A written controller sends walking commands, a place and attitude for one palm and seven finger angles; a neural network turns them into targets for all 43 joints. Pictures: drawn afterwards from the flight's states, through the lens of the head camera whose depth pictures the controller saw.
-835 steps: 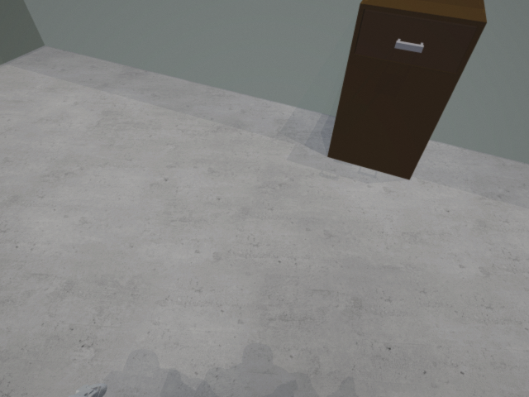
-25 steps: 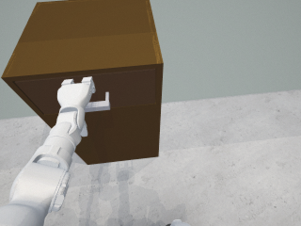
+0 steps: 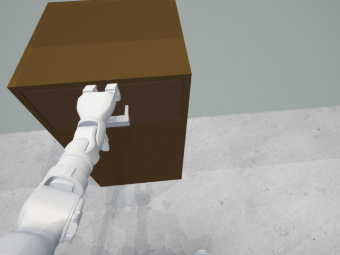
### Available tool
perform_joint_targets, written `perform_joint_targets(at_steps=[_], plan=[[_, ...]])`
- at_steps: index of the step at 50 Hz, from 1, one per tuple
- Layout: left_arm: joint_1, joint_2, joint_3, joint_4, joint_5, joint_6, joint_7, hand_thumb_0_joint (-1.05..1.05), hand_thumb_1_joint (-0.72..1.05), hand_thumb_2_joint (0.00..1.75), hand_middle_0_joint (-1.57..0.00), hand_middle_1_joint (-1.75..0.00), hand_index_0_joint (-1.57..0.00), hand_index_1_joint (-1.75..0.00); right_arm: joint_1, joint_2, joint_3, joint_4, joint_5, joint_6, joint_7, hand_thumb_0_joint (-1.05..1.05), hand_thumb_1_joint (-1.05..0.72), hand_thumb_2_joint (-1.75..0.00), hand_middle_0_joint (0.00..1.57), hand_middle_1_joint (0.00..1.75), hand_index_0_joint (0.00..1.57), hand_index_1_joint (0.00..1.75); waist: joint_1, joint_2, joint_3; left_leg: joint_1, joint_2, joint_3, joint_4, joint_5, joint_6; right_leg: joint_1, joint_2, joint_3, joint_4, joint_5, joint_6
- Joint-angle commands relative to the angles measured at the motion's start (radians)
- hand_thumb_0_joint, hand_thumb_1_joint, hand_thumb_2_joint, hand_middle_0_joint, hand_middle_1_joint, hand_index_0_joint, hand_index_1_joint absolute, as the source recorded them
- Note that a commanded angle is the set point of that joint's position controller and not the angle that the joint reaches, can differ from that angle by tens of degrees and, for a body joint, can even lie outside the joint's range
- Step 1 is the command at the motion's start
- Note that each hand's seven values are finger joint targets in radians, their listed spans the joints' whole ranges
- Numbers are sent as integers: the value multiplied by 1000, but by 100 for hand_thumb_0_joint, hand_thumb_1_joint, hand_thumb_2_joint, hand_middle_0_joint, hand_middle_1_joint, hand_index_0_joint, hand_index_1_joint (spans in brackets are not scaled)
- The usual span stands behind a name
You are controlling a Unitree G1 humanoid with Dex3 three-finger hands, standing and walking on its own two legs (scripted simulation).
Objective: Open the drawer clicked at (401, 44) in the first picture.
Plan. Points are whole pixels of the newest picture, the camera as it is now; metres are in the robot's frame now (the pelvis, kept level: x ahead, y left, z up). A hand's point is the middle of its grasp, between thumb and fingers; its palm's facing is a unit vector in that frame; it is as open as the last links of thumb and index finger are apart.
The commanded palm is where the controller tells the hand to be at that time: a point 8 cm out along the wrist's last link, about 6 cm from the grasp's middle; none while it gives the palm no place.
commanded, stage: re-aim the fingers above the handle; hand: left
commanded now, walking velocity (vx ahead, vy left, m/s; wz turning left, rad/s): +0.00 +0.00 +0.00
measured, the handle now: (111, 115) +0.51 +0.17 -0.03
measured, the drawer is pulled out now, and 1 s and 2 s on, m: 0.00 0.00 0.00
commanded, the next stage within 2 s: none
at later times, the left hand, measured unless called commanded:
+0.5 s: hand (105, 120) +0.45 +0.16 +0.03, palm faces +0.01 -0.03 -1.00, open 13.9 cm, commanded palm +0.42 +0.18 +0.08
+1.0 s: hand (102, 116) +0.46 +0.17 +0.03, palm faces +0.06 -0.03 -1.00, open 13.9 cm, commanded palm +0.42 +0.19 +0.08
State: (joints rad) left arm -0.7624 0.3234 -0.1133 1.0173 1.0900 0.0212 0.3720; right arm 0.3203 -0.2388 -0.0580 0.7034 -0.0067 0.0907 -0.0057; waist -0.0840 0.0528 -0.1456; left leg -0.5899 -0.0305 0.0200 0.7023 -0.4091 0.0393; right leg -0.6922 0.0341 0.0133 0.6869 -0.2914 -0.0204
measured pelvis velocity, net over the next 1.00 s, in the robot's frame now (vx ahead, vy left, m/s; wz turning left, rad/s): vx -0.01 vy -0.01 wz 0.01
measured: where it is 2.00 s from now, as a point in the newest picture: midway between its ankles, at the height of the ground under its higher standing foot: outside the picture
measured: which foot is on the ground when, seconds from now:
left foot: down 0.00-1.00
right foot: down 0.00-1.00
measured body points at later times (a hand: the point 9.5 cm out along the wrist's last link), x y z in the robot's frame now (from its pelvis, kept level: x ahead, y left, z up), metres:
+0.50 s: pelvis +0.00 -0.01 +0.00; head +0.07 -0.02 +0.45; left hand +0.44 +0.16 +0.08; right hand +0.07 -0.28 -0.13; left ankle -0.05 +0.09 -0.71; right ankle +0.01 -0.11 -0.71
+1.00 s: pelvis -0.01 -0.01 +0.00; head +0.07 -0.02 +0.44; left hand +0.45 +0.17 +0.09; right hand +0.04 -0.28 -0.14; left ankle -0.05 +0.09 -0.71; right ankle +0.01 -0.11 -0.71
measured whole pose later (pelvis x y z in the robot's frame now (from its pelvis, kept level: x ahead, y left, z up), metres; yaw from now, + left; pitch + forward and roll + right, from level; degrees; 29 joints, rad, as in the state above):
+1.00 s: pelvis -0.01 -0.01 +0.00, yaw +0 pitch +17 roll +0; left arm -0.78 0.36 -0.08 1.01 1.12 -0.03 0.44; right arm 0.28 -0.26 -0.06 0.72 -0.01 0.06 -0.03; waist -0.09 0.04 -0.13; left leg -0.62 -0.03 0.01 0.72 -0.40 0.03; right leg -0.73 0.03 0.01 0.71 -0.28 -0.03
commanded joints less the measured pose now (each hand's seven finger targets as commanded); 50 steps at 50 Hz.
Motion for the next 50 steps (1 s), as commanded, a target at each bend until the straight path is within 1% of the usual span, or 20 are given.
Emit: perform_joint_targets(at_steps=[1,3,5,8,11,12,15,21,22,25,27,29,31,35,38,41,43,45,49,50], plan=[[-386,243,87,-184,18,17,71,0,-50,30,-30,-120,-30,-120,74,-144,-43,-87,-5,-19,-3,0,-90,-90,20,30,20,30,20,-24,-378,113,9,-5,-53,515,-10,329,5,-16,-19,389,-24],[-364,256,98,-156,19,37,79,0,-50,30,-30,-120,-30,-120,63,-144,-38,-90,-1,-17,-3,0,-90,-90,20,30,20,30,22,-55,-346,81,6,4,-63,465,-9,340,4,-13,-26,375,-23],[-359,294,128,-173,20,46,81,0,-50,30,-30,-120,-30,-120,51,-148,-38,-96,-2,-15,-7,0,-90,-90,20,30,20,30,34,-67,-381,79,4,7,-67,464,-7,379,2,-6,-26,387,-23],[-381,227,65,-204,16,46,67,0,-50,30,-30,-120,-30,-120,57,-142,-46,-101,3,-18,-10,0,-90,-90,20,30,20,30,9,-58,-397,121,8,10,-65,477,-5,369,1,-8,-37,399,-17],[-431,197,30,-257,-2,19,43,0,-50,30,-30,-120,-30,-120,65,-144,-53,-93,3,-23,-14,0,-90,-90,20,30,20,30,-15,-51,-417,163,10,1,-59,480,-1,358,0,-3,-46,395,-13],[-408,211,47,-258,-2,9,36,0,-50,30,-30,-120,-30,-120,66,-143,-56,-90,3,-23,-17,0,-90,-90,20,30,20,30,-8,-54,-425,177,10,-1,-55,501,-1,361,1,-3,-43,408,-14],[-451,99,-49,-309,-12,-25,20,0,-50,30,-30,-120,-30,-120,62,-134,-58,-86,2,-29,-15,0,-90,-90,20,30,20,30,-29,-16,-405,220,13,-18,-47,539,-6,306,1,-13,-46,387,-17],[-413,177,31,-243,13,-17,66,0,-50,30,-30,-120,-30,-120,54,-132,-48,-71,-3,-24,-8,0,-90,-90,20,30,20,30,4,-8,-353,157,3,-18,-56,490,-14,298,3,-18,-35,351,-27],[-398,215,67,-207,17,-1,78,0,-50,30,-30,-120,-30,-120,49,-136,-45,-67,-2,-21,-7,0,-90,-90,20,30,20,30,9,-28,-325,125,1,-11,-62,455,-14,305,4,-18,-35,343,-28],[-364,315,145,-174,20,46,101,0,-50,30,-30,-120,-30,-120,22,-143,-33,-78,-3,-13,-13,0,-90,-90,20,30,20,30,40,-72,-357,62,-9,9,-76,412,-8,399,-3,2,-38,366,-23],[-366,323,140,-176,18,69,99,0,-50,30,-30,-120,-30,-120,15,-139,-29,-91,0,-12,-16,0,-90,-90,20,30,20,30,46,-58,-372,53,-10,22,-85,402,-8,429,-8,7,-37,384,-19],[-337,291,111,-176,14,80,81,0,-50,30,-30,-120,-30,-120,10,-138,-33,-101,4,-13,-19,0,-90,-90,20,30,20,30,43,-64,-391,67,-8,32,-88,406,-6,452,-10,9,-46,407,-15],[-307,270,93,-171,2,75,48,0,-50,30,-30,-120,-30,-120,16,-142,-37,-108,9,-14,-25,0,-90,-90,20,30,20,30,34,-89,-405,74,-7,34,-88,414,-2,478,-11,14,-54,438,-10],[-371,176,-3,-219,-27,19,-16,0,-50,30,-30,-120,-30,-120,22,-147,-44,-106,18,-30,-37,0,-90,-90,20,30,20,30,-24,-123,-330,98,-5,23,-90,340,8,411,-13,18,-94,357,-1],[-422,197,0,-260,-21,-45,-25,0,-50,30,-30,-120,-30,-120,41,-145,-44,-90,15,-44,-47,0,-90,-90,20,30,20,30,-31,-74,-317,112,-8,9,-81,304,11,352,-14,23,-92,292,-5],[-509,205,5,-311,-1,-101,13,0,-50,30,-30,-120,-30,-120,58,-135,-49,-72,6,-59,-45,0,-90,-90,20,30,20,30,-38,1,-343,137,-9,-8,-61,322,5,289,-11,16,-70,266,-14],[-510,234,44,-285,16,-104,58,0,-50,30,-30,-120,-30,-120,63,-132,-47,-60,-2,-64,-38,0,-90,-90,20,30,20,30,-26,19,-366,125,-11,-13,-48,338,-1,270,-6,8,-47,263,-19],[-500,322,132,-252,25,-81,103,0,-50,30,-30,-120,-30,-120,62,-139,-45,-51,-10,-60,-31,0,-90,-90,20,30,20,30,2,21,-403,96,-15,-13,-40,375,-8,297,-2,2,-22,292,-26],[-421,349,154,-111,21,41,144,0,-50,30,-30,-120,-30,-120,42,-145,-29,-54,-8,-45,-15,0,-90,-90,20,30,20,30,21,-26,-382,18,-14,14,-52,352,-12,340,-3,0,-18,307,-17],[-342,355,170,-72,11,71,132,0,-50,30,-30,-120,-30,-120,30,-148,-26,-65,-7,-37,-9,0,-90,-90,20,30,20,30,54,-34,-402,5,-18,22,-62,371,-13,396,-4,2,-18,337,-19]])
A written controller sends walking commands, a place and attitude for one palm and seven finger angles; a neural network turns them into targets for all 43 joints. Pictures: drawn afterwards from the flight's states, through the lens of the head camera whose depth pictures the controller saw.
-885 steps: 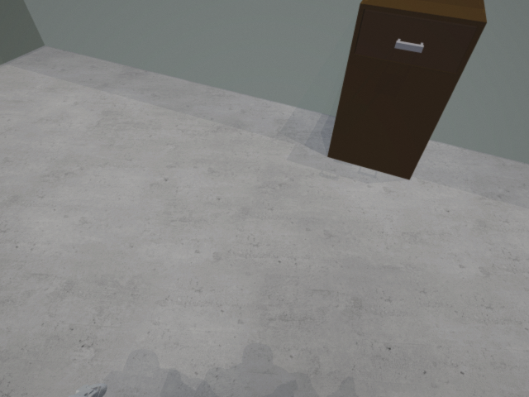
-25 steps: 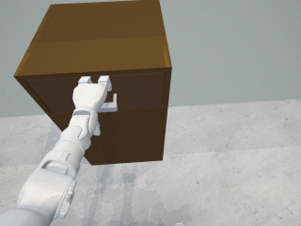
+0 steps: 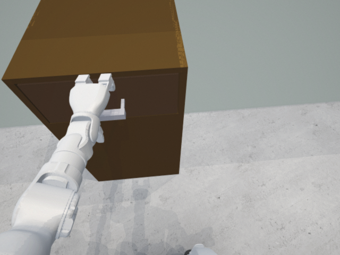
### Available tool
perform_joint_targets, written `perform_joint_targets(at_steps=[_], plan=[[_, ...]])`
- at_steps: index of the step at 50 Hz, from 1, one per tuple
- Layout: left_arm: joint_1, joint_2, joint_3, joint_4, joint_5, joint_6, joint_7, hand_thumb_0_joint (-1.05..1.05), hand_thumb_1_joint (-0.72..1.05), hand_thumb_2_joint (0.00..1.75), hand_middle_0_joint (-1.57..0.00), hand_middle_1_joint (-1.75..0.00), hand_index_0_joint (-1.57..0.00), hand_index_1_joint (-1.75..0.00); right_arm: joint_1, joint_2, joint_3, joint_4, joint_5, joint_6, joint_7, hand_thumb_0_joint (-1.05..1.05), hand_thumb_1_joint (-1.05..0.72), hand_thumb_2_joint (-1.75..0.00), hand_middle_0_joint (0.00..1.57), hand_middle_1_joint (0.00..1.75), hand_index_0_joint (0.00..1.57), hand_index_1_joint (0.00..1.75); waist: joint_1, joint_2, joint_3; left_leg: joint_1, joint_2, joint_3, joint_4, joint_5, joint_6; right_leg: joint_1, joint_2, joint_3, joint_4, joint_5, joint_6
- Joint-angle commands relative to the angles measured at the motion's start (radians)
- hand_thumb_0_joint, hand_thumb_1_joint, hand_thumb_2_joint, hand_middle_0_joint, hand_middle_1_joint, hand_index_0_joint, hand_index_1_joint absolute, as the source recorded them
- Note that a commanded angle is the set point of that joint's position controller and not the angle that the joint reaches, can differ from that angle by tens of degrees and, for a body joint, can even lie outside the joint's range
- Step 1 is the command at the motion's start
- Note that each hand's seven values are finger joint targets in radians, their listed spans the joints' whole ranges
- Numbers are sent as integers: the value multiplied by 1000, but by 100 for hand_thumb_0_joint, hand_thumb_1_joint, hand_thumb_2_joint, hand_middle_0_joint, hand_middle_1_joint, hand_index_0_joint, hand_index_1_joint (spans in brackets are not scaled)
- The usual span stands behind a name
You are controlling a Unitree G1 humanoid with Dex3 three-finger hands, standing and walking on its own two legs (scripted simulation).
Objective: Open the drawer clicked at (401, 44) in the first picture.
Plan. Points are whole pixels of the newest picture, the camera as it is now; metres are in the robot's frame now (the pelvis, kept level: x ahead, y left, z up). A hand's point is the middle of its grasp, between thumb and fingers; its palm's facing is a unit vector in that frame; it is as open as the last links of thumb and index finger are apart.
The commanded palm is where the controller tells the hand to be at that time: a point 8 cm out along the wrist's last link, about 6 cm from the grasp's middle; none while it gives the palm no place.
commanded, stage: re-aim the fingers above the handle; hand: left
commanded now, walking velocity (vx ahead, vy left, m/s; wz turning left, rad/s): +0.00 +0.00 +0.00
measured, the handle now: (107, 109) +0.52 +0.17 -0.03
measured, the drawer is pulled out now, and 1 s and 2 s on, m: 0.00 0.00 0.00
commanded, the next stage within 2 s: lower the fingers behind the handle in 1.06 s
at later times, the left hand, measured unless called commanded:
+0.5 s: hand (85, 116) +0.44 +0.20 +0.05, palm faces +0.08 +0.03 -1.00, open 13.9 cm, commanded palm +0.41 +0.19 +0.08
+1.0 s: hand (75, 124) +0.43 +0.22 +0.03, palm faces -0.05 +0.03 -1.00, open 13.9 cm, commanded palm +0.41 +0.19 +0.08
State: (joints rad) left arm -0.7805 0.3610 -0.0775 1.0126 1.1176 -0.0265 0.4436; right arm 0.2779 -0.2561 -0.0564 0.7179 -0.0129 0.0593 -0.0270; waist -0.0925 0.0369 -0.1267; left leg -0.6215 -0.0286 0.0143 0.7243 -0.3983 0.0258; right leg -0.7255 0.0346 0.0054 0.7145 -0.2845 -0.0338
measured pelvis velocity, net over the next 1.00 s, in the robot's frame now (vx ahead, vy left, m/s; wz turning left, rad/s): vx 0.00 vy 0.00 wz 0.00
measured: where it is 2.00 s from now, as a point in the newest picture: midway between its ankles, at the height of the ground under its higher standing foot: outside the picture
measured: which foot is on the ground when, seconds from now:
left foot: down 0.00-1.00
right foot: down 0.00-1.00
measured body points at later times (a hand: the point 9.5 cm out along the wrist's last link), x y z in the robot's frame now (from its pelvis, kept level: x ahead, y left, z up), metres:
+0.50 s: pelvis +0.00 +0.01 +0.00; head +0.06 -0.01 +0.45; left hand +0.43 +0.19 +0.10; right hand +0.10 -0.25 -0.13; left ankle -0.04 +0.11 -0.71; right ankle +0.03 -0.10 -0.71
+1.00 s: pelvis +0.00 +0.00 +0.01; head +0.07 -0.03 +0.45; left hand +0.43 +0.22 +0.08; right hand +0.07 -0.26 -0.14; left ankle -0.04 +0.10 -0.71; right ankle +0.03 -0.10 -0.71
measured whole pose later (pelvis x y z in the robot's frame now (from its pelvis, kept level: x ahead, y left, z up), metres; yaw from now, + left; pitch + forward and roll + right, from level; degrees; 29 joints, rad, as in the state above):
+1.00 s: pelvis +0.00 +0.00 +0.01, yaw +0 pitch +14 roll +0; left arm -0.65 0.37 -0.14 0.93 1.02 0.16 0.35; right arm 0.28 -0.25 -0.06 0.72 0.01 0.10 -0.03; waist -0.03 0.06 -0.12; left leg -0.52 -0.03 0.02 0.65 -0.37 0.03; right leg -0.63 0.04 0.01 0.65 -0.26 -0.03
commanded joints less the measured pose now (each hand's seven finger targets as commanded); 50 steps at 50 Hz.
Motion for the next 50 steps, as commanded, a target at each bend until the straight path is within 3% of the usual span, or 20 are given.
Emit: perform_joint_targets(at_steps=[1,4,6,8,10,12,15,17,20,23,26,30,34,35,37,40,43,46,48,50], plan=[[-266,315,129,-68,-20,139,43,0,-50,30,-30,-120,-30,-120,71,-128,-27,-92,6,2,14,0,-90,-90,20,30,20,30,79,-24,-446,40,-16,38,-92,379,-1,472,-7,16,-43,371,-3],[-120,170,29,-152,-62,159,-42,0,-50,30,-30,-120,-30,-120,56,-130,-42,-141,24,10,15,0,-90,-90,20,30,20,30,76,-88,-468,82,-5,53,-105,432,7,536,-9,16,-70,474,5],[-116,182,31,-191,-78,143,-83,0,-50,30,-30,-120,-30,-120,45,-145,-39,-152,33,18,6,0,-90,-90,20,30,20,30,58,-156,-406,72,-2,42,-121,394,16,531,-9,17,-90,445,11],[-159,205,35,-279,-70,96,-103,0,-50,30,-30,-120,-30,-120,30,-144,-41,-161,36,15,-11,0,-90,-90,20,30,20,30,44,-176,-353,83,-6,34,-132,341,27,513,-12,25,-112,391,17],[-280,187,7,-417,-56,15,-91,0,-50,30,-30,-120,-30,-120,26,-132,-46,-157,29,3,-23,0,-90,-90,20,30,20,30,23,-88,-338,143,-4,18,-130,341,28,450,-13,25,-118,336,7],[-318,194,17,-484,-22,-52,-53,0,-50,30,-30,-120,-30,-120,48,-116,-55,-135,18,-13,-26,0,-90,-90,20,30,20,30,25,5,-382,223,0,1,-106,403,22,391,-7,18,-93,326,-4],[-379,219,52,-511,9,-82,24,0,-50,30,-30,-120,-30,-120,53,-105,-57,-107,4,-24,-17,0,-90,-90,20,30,20,30,23,80,-405,267,4,-21,-73,472,-2,313,1,-3,-60,293,-15],[-398,158,12,-407,17,-41,68,0,-50,30,-30,-120,-30,-120,50,-100,-54,-79,2,-26,-3,0,-90,-90,20,30,20,30,3,84,-345,249,6,-27,-68,429,-16,234,7,-24,-54,234,-17],[-352,142,19,-253,1,69,91,0,-50,30,-30,-120,-30,-120,38,-110,-46,-69,5,-18,17,0,-90,-90,20,30,20,30,24,35,-332,206,2,-19,-94,399,-22,263,12,-32,-64,219,-23],[-298,58,-58,-150,-36,177,43,0,-50,30,-30,-120,-30,-120,22,-113,-38,-86,18,2,24,0,-90,-90,20,30,20,30,29,-39,-325,179,0,3,-121,365,-14,325,6,-27,-86,241,-14],[-268,41,-89,-126,-65,212,-49,0,-50,30,-30,-120,-30,-120,15,-129,-32,-116,27,25,10,0,-90,-90,20,30,20,30,25,-117,-323,164,1,9,-137,350,-1,385,-1,-16,-102,271,-6],[-294,74,-74,-269,-65,102,-129,0,-50,30,-30,-120,-30,-120,5,-129,-33,-155,21,19,-20,0,-90,-90,20,30,20,30,25,-118,-351,179,-3,3,-124,349,17,421,-10,2,-104,298,-3],[-297,192,37,-381,-17,-31,-68,0,-50,30,-30,-120,-30,-120,29,-106,-35,-148,7,-2,-28,0,-90,-90,20,30,20,30,58,-37,-369,172,-5,-2,-103,388,12,410,-10,14,-73,322,-10],[-288,254,98,-403,0,-45,-35,0,-50,30,-30,-120,-30,-120,26,-104,-37,-143,1,-5,-27,0,-90,-90,20,30,20,30,81,-13,-384,160,-8,-4,-97,411,8,420,-8,15,-62,332,-15],[-292,263,116,-382,22,-32,35,0,-50,30,-30,-120,-30,-120,24,-94,-34,-125,-4,-8,-17,0,-90,-90,20,30,20,30,74,10,-364,134,-9,1,-86,410,-1,385,-6,11,-47,325,-17],[-274,283,141,-331,23,46,100,0,-50,30,-30,-120,-30,-120,8,-99,-32,-115,-6,-10,1,0,-90,-90,20,30,20,30,83,21,-366,100,-16,20,-92,372,-6,407,-3,12,-52,300,-17],[-298,223,65,-249,3,140,85,0,-50,30,-30,-120,-30,-120,18,-109,-38,-103,11,-7,4,0,-90,-90,20,30,20,30,46,-23,-372,116,-8,30,-110,352,-2,413,-2,8,-77,301,-7],[-250,119,-30,-243,-59,182,-14,0,-50,30,-30,-120,-30,-120,29,-123,-52,-109,28,3,3,0,-90,-90,20,30,20,30,29,-60,-433,181,-3,31,-116,407,5,471,-3,10,-98,378,0],[-254,12,-129,-313,-108,166,-96,0,-50,30,-30,-120,-30,-120,22,-131,-57,-119,31,2,-7,0,-90,-90,20,30,20,30,-3,-108,-429,223,-1,20,-114,413,17,469,-4,9,-117,394,10],[-242,-37,-182,-350,-128,113,-162,0,-50,30,-30,-120,-30,-120,17,-134,-52,-125,29,-2,-22,0,-90,-90,20,30,20,30,-22,-121,-361,227,-2,6,-119,393,22,436,-7,5,-131,368,10]])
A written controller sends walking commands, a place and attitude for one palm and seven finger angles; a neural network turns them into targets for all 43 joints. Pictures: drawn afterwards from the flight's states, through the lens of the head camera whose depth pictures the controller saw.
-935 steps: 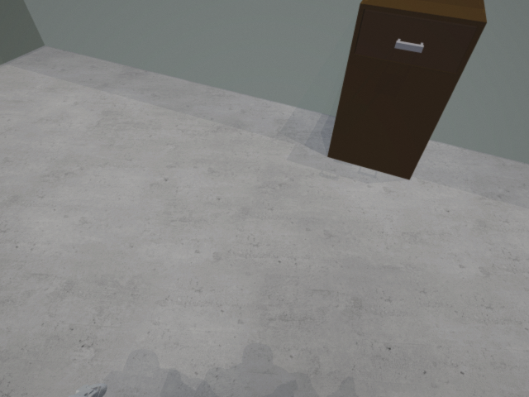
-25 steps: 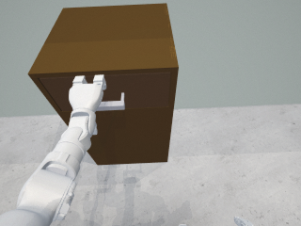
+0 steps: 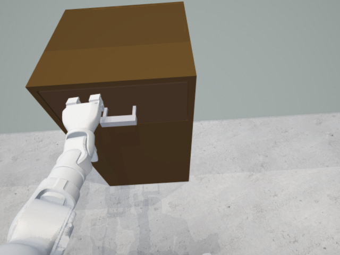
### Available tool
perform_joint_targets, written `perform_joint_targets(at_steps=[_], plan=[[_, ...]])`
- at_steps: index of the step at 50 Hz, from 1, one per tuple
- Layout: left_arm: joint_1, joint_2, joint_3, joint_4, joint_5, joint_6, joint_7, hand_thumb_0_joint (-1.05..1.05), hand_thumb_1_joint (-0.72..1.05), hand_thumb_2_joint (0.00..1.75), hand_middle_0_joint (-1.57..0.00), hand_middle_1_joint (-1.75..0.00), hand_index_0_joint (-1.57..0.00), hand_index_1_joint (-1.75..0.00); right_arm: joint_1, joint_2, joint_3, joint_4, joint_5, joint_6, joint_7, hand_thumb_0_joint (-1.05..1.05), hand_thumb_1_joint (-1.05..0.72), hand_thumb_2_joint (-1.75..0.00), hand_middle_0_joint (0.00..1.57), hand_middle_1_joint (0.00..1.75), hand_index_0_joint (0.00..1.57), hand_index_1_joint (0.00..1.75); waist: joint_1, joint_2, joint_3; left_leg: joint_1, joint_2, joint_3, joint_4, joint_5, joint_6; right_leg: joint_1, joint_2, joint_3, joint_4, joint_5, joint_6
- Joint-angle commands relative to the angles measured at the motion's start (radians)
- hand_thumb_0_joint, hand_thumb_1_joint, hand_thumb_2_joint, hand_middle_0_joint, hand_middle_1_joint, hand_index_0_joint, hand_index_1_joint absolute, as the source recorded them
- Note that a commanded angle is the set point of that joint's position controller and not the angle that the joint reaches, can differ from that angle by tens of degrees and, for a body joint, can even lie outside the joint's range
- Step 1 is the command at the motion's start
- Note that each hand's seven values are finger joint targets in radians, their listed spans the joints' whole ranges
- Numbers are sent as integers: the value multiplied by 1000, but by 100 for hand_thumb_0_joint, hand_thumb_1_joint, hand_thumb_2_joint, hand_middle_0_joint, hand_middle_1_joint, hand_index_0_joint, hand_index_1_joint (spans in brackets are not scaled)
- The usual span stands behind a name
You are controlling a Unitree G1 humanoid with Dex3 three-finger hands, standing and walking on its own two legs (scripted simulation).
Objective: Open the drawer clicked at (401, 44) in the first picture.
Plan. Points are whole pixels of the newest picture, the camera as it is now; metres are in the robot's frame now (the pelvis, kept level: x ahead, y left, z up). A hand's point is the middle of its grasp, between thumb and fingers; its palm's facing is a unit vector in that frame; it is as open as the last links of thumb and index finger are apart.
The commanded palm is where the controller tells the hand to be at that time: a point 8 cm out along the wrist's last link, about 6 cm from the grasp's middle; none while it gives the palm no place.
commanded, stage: re-aim the fingers above the handle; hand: left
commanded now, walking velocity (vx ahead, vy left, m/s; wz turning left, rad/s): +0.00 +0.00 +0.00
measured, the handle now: (119, 115) +0.52 +0.17 -0.04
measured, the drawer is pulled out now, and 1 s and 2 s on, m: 0.00 0.00 0.00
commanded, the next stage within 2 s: lower the fingers behind the handle in 0.06 s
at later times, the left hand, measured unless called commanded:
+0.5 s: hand (103, 134) +0.43 +0.20 -0.01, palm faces -0.14 -0.02 -0.99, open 13.9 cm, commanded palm +0.42 +0.18 +0.05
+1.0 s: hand (108, 132) +0.45 +0.19 -0.02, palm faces -0.06 +0.01 -1.00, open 14.0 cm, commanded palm +0.41 +0.19 +0.02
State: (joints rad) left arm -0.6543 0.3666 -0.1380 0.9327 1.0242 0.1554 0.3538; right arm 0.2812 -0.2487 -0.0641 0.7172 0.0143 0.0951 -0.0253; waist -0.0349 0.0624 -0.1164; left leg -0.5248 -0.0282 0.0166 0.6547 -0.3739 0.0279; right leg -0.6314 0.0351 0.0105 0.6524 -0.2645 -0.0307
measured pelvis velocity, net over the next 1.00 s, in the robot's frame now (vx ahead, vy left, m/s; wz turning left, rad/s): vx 0.00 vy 0.00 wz -0.01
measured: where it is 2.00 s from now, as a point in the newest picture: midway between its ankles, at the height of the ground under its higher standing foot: outside the picture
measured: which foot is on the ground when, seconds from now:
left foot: down 0.00-1.00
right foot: down 0.00-1.00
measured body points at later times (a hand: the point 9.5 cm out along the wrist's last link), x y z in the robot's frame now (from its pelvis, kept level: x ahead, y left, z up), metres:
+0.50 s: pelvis +0.00 +0.00 -0.01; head +0.08 -0.02 +0.44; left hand +0.43 +0.20 +0.05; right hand +0.07 -0.26 -0.15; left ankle -0.04 +0.10 -0.72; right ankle +0.02 -0.10 -0.72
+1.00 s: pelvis +0.00 +0.00 -0.02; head +0.08 -0.01 +0.43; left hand +0.44 +0.19 +0.03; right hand +0.05 -0.26 -0.15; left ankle -0.04 +0.10 -0.72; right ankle +0.02 -0.10 -0.72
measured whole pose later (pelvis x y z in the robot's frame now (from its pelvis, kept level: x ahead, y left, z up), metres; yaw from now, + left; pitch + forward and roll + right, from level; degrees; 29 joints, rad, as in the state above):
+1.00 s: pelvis +0.00 +0.00 -0.02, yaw -1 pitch +19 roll +0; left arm -0.72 0.33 -0.11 1.05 1.08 0.12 0.43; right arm 0.29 -0.22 -0.04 0.71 0.00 0.07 -0.02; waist -0.09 0.04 -0.15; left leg -0.68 -0.02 0.03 0.78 -0.43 0.03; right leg -0.79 0.04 0.02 0.76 -0.30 -0.03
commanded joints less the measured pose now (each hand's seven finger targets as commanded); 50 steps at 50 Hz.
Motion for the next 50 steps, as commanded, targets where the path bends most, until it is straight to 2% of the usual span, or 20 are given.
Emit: perform_joint_targets(at_steps=[1,4,6,8,10,13,16,18,20,23,25,26,28,32,35,38,43,45,48,50], plan=[[-365,-7,-93,-280,-30,-105,-88,0,-50,30,-30,-120,-30,-120,17,-141,-43,-118,-1,-41,-31,0,-90,-90,20,30,20,30,-72,-155,-340,123,-4,1,-48,345,22,322,-10,0,-69,324,9],[-387,107,2,-317,25,-206,-62,0,-50,30,-30,-120,-30,-120,27,-123,-34,-114,-12,-43,-39,0,-90,-90,20,30,20,30,-34,-80,-316,105,-12,-9,-41,331,17,295,-13,9,-50,288,-5],[-442,218,105,-352,76,-253,13,0,-50,30,-30,-120,-30,-120,32,-115,-32,-108,-19,-48,-36,0,-90,-90,20,30,20,30,-7,-18,-334,81,-13,-14,-32,351,7,279,-12,10,-18,279,-16],[-430,277,181,-311,105,-244,102,0,-50,30,-30,-120,-30,-120,19,-104,-24,-102,-27,-53,-26,0,-90,-90,20,30,20,30,13,-3,-317,23,-17,-9,-23,333,-3,262,-10,5,5,254,-21],[-386,294,218,-235,116,-183,175,0,-50,30,-30,-120,-30,-120,-5,-104,-16,-101,-34,-54,-12,0,-90,-90,20,30,20,30,35,-11,-316,-40,-24,2,-20,306,-11,271,-8,5,19,224,-22],[-390,187,128,-121,115,-54,224,0,-50,30,-30,-120,-30,-120,-12,-106,-18,-102,-31,-58,9,0,-90,-90,20,30,20,30,9,-25,-320,-40,-16,26,-22,265,-15,231,-3,-8,9,186,-15],[-408,110,43,-41,85,46,172,0,-50,30,-30,-120,-30,-120,9,-118,-25,-108,-12,-42,10,0,-90,-90,20,30,20,30,-24,-90,-400,-8,-10,36,-28,286,-7,295,-2,1,-10,252,-3],[-490,47,-35,-63,48,55,99,0,-50,30,-30,-120,-30,-120,19,-131,-33,-109,-3,-35,-3,0,-90,-90,20,30,20,30,-70,-137,-420,28,-6,30,-25,287,4,299,-4,4,-26,274,7],[-544,-16,-92,-128,7,3,25,0,-50,30,-30,-120,-30,-120,25,-136,-39,-112,-4,-42,-19,0,-90,-90,20,30,20,30,-106,-139,-430,66,-5,14,-11,293,15,285,-9,5,-30,288,11],[-536,46,-43,-202,4,-135,-32,0,-50,30,-30,-120,-30,-120,52,-131,-39,-99,-20,-63,-47,0,-90,-90,20,30,20,30,-97,-125,-449,70,-10,-2,22,303,25,273,-15,17,-4,305,12],[-521,136,30,-211,44,-215,-12,0,-50,30,-30,-120,-30,-120,77,-127,-37,-85,-28,-72,-53,0,-90,-90,20,30,20,30,-72,-67,-434,37,-10,-16,42,315,19,228,-14,15,27,294,0],[-488,65,-23,-163,68,-227,3,0,-50,30,-30,-120,-30,-120,85,-115,-37,-73,-30,-77,-47,0,-90,-90,20,30,20,30,-80,-56,-402,24,-8,-19,57,322,15,175,-12,8,41,280,-3],[-393,87,35,-115,101,-247,51,0,-50,30,-30,-120,-30,-120,103,-112,-41,-61,-29,-81,-27,0,-90,-90,20,30,20,30,-45,-39,-347,-19,-2,-23,73,340,1,104,-5,-7,63,252,-16],[-356,135,123,-87,101,-191,170,0,-50,30,-30,-120,-30,-120,99,-111,-42,-76,-37,-75,15,0,-90,-90,20,30,20,30,-8,-36,-406,-87,-6,-6,97,381,-8,140,3,-13,111,298,-21],[-388,203,179,-93,109,-117,233,0,-50,30,-30,-120,-30,-120,86,-122,-42,-79,-45,-62,27,0,-90,-90,20,30,20,30,-7,-52,-457,-124,-12,9,107,374,-4,193,1,-3,120,339,-16],[-416,218,166,-99,122,-46,253,0,-50,30,-30,-120,-30,-120,80,-122,-43,-83,-40,-48,26,0,-90,-90,20,30,20,30,-18,-70,-509,-113,-11,23,96,356,1,248,-1,5,110,355,-6],[-382,169,101,-31,70,23,171,0,-50,30,-30,-120,-30,-120,69,-132,-39,-90,-20,-34,9,0,-90,-90,20,30,20,30,-43,-109,-469,-108,-10,33,63,302,9,292,-5,17,61,349,8],[-385,125,59,-20,52,2,122,0,-50,30,-30,-120,-30,-120,71,-134,-38,-93,-14,-39,0,0,-90,-90,20,30,20,30,-61,-106,-428,-101,-9,27,56,274,12,263,-5,14,45,312,7],[-326,104,37,6,50,-57,69,0,-50,30,-30,-120,-30,-120,83,-136,-31,-94,-13,-50,-11,0,-90,-90,20,30,20,30,-61,-136,-366,-114,-6,19,57,240,17,220,-5,13,43,266,6],[-301,112,47,3,56,-101,53,0,-50,30,-30,-120,-30,-120,88,-134,-31,-95,-16,-56,-13,0,-90,-90,20,30,20,30,-51,-101,-362,-120,-7,16,73,246,16,194,-5,13,58,266,-2]])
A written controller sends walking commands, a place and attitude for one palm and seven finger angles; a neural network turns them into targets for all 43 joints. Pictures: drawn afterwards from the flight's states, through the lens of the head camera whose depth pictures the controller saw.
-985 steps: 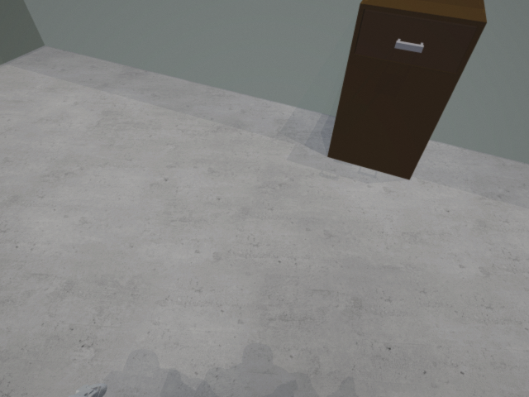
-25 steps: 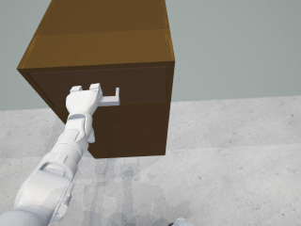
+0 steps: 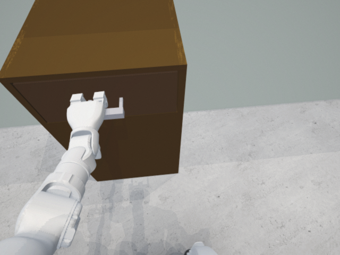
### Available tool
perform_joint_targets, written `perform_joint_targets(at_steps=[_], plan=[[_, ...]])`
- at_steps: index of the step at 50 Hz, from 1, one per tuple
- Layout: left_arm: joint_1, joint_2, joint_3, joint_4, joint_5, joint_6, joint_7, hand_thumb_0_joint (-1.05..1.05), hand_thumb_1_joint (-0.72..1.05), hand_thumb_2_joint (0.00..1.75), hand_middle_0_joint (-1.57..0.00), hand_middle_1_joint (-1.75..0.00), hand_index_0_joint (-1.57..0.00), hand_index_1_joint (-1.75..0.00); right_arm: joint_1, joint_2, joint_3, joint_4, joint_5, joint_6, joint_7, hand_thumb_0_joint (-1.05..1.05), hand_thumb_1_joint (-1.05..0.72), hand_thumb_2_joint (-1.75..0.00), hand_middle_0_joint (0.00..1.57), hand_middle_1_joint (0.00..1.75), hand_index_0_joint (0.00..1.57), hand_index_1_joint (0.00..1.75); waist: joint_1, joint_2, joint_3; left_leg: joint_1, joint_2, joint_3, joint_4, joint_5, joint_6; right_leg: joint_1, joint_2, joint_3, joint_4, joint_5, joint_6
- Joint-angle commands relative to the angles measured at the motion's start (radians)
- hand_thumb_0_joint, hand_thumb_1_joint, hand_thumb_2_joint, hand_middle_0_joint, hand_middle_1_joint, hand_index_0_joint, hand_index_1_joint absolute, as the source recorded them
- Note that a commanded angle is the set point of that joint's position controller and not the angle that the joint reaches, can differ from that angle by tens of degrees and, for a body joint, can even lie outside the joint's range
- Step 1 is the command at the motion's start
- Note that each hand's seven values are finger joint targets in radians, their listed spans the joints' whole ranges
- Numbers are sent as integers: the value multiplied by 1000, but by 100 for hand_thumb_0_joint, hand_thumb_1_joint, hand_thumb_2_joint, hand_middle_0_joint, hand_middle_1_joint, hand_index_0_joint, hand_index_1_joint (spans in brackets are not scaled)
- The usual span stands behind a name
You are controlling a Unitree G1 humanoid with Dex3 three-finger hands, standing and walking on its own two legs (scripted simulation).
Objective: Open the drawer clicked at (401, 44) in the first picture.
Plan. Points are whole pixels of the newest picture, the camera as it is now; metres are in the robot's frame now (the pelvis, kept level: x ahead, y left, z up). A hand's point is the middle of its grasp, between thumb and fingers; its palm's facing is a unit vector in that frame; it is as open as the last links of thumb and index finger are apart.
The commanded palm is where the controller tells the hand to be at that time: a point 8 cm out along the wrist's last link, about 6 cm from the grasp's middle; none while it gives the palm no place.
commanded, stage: lower the fingers behind the handle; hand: left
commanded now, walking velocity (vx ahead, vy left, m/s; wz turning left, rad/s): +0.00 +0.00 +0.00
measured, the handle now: (105, 108) +0.52 +0.18 -0.02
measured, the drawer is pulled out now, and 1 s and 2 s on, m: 0.00 0.00 0.00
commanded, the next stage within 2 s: lift the fingers back up to retry in 0.76 s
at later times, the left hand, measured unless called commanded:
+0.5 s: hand (94, 128) +0.45 +0.20 -0.02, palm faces +0.01 +0.04 -1.00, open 14.2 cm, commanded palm +0.42 +0.19 +0.01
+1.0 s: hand (94, 129) +0.45 +0.20 -0.02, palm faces -0.01 +0.02 -1.00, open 14.3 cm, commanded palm +0.42 +0.19 +0.03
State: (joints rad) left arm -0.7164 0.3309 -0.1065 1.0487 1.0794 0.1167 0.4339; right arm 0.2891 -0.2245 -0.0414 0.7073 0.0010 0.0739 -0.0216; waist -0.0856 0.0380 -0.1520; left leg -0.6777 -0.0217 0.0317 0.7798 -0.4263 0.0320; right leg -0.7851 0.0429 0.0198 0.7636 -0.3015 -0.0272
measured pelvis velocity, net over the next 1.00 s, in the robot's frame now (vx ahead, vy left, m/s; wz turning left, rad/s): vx -0.01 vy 0.01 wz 0.02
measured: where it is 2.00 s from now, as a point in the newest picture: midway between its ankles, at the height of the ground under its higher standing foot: outside the picture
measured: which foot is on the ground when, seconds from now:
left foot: down 0.00-1.00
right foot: down 0.00-1.00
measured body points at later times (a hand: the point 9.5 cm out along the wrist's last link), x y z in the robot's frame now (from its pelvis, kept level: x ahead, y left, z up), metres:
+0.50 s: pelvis -0.01 +0.01 -0.02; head +0.09 +0.00 +0.42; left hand +0.44 +0.19 +0.03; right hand +0.05 -0.25 -0.16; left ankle -0.04 +0.10 -0.70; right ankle +0.03 -0.10 -0.70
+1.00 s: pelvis -0.01 +0.01 -0.02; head +0.09 +0.00 +0.42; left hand +0.44 +0.19 +0.03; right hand +0.04 -0.26 -0.16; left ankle -0.04 +0.10 -0.70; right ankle +0.03 -0.10 -0.70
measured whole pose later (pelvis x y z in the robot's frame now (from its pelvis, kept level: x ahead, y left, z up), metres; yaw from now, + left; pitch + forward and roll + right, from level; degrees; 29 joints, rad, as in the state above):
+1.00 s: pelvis -0.01 +0.01 -0.02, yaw +1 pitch +21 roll +0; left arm -0.76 0.33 -0.15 1.03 1.09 0.11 0.47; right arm 0.31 -0.24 -0.06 0.72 -0.01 0.04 -0.01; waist -0.08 0.05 -0.17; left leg -0.83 -0.03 0.02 0.93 -0.48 0.04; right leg -0.92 0.03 0.00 0.89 -0.34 -0.02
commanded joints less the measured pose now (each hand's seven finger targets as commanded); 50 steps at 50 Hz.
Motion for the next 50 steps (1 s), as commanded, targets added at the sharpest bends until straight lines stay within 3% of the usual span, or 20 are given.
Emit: perform_joint_targets(at_steps=[1,7,11,13,15,17,19,20,23,25,27,29,32,34,36,38,40,43,48,50], plan=[[-212,136,8,-102,8,-81,-30,0,-50,30,-30,-120,-30,-120,86,-155,-52,-88,-3,-39,-18,0,-90,-90,20,30,20,30,1,-86,-305,19,-13,0,-46,290,12,326,-13,1,-46,290,-5],[-201,72,-18,-124,34,-134,20,0,-50,30,-30,-120,-30,-120,105,-150,-66,-83,-7,-61,5,0,-90,-90,20,30,20,30,1,-40,-297,12,-4,-17,6,305,0,184,-2,-18,7,238,-21],[-232,69,-10,-112,42,-98,70,0,-50,30,-30,-120,-30,-120,122,-153,-76,-66,-15,-63,21,0,-90,-90,20,30,20,30,-6,-45,-359,16,-1,-25,41,359,-4,160,0,-27,41,263,-20],[-254,64,-22,-88,50,-61,85,0,-50,30,-30,-120,-30,-120,122,-156,-73,-60,-14,-57,25,0,-90,-90,20,30,20,30,-13,-43,-344,2,-1,-26,43,348,-7,143,1,-30,43,249,-20],[-301,58,-26,-101,49,-33,91,0,-50,30,-30,-120,-30,-120,120,-159,-76,-57,-16,-52,28,0,-90,-90,20,30,20,30,-22,-24,-372,21,2,-32,48,369,-8,133,2,-34,50,253,-23],[-295,66,-29,-52,46,5,86,0,-50,30,-30,-120,-30,-120,122,-161,-69,-55,-12,-44,26,0,-90,-90,20,30,20,30,-27,-55,-356,-6,0,-28,46,333,-6,142,1,-32,46,240,-18],[-319,75,-27,-63,31,21,72,0,-50,30,-30,-120,-30,-120,115,-161,-65,-61,-12,-42,22,0,-90,-90,20,30,20,30,-28,-46,-365,-11,-1,-24,41,314,-2,160,-1,-29,44,235,-15],[-324,108,-2,-57,18,28,63,0,-50,30,-30,-120,-30,-120,112,-167,-62,-63,-12,-36,18,0,-90,-90,20,30,20,30,-23,-66,-377,-17,-4,-30,37,305,-1,180,0,-29,44,230,-16],[-318,96,-25,-27,-2,38,29,0,-50,30,-30,-120,-30,-120,109,-164,-50,-74,-6,-34,6,0,-90,-90,20,30,20,30,-33,-84,-330,-46,-7,-22,23,247,4,189,-4,-25,26,197,-8],[-322,118,-10,-36,-7,26,9,0,-50,30,-30,-120,-30,-120,107,-167,-47,-80,-5,-34,0,0,-90,-90,20,30,20,30,-29,-82,-331,-49,-8,-27,20,239,6,192,-4,-25,28,188,-11],[-313,86,-37,-26,-4,9,-6,0,-50,30,-30,-120,-30,-120,114,-162,-45,-83,-5,-38,-5,0,-90,-90,20,30,20,30,-38,-101,-313,-55,-4,-27,24,225,8,175,-5,-25,28,177,-8],[-283,88,-31,-34,0,-14,-15,0,-50,30,-30,-120,-30,-120,116,-162,-44,-89,-6,-43,-6,0,-90,-90,20,30,20,30,-25,-85,-315,-54,-4,-28,26,224,7,166,-5,-26,34,170,-11],[-249,45,-51,-46,-3,-48,-18,0,-50,30,-30,-120,-30,-120,119,-156,-49,-94,-6,-49,-3,0,-90,-90,20,30,20,30,-21,-84,-302,-46,-1,-33,33,223,6,137,-1,-30,39,156,-15],[-260,48,-52,-58,0,-60,-13,0,-50,30,-30,-120,-30,-120,121,-158,-51,-93,-6,-55,-1,0,-90,-90,20,30,20,30,-26,-82,-295,-59,0,-32,38,198,6,123,-2,-26,38,134,-14],[-295,44,-58,-87,6,-74,-2,0,-50,30,-30,-120,-30,-120,125,-157,-54,-88,-10,-62,2,0,-90,-90,20,30,20,30,-26,-54,-316,-52,1,-36,44,207,5,113,-3,-27,48,134,-17],[-261,61,-38,-83,12,-72,11,0,-50,30,-30,-120,-30,-120,128,-158,-56,-85,-9,-62,4,0,-90,-90,20,30,20,30,-16,-67,-337,-53,0,-35,49,224,4,127,-2,-25,53,153,-18],[-304,43,-53,-87,9,-65,19,0,-50,30,-30,-120,-30,-120,134,-158,-60,-75,-10,-62,8,0,-90,-90,20,30,20,30,-30,-53,-335,-51,0,-38,52,229,2,115,-3,-27,53,155,-19],[-297,42,-57,-78,17,-47,33,0,-50,30,-30,-120,-30,-120,132,-159,-61,-68,-9,-62,11,0,-90,-90,20,30,20,30,-29,-58,-337,-41,2,-38,52,240,1,109,-2,-29,53,156,-17],[-398,84,-38,-150,7,-18,40,0,-50,30,-30,-120,-30,-120,128,-158,-65,-67,-7,-52,9,0,-90,-90,20,30,20,30,-34,-15,-396,38,4,-39,24,272,0,165,-2,-27,24,177,-13],[-428,106,-26,-165,-5,-13,30,0,-50,30,-30,-120,-30,-120,126,-160,-62,-71,-6,-47,2,0,-90,-90,20,30,20,30,-40,-41,-400,43,0,-41,9,279,4,210,-2,-24,7,200,-11]])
